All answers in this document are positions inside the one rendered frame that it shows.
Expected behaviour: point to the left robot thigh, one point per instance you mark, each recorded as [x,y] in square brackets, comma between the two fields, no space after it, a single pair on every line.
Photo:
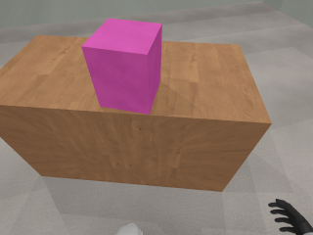
[129,230]

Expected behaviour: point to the robot right hand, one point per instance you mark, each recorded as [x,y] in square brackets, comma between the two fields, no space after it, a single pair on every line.
[300,224]

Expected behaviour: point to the pedestal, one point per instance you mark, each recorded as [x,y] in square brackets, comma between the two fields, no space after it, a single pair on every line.
[206,118]

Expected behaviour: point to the carton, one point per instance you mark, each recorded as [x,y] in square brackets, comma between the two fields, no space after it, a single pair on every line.
[124,61]

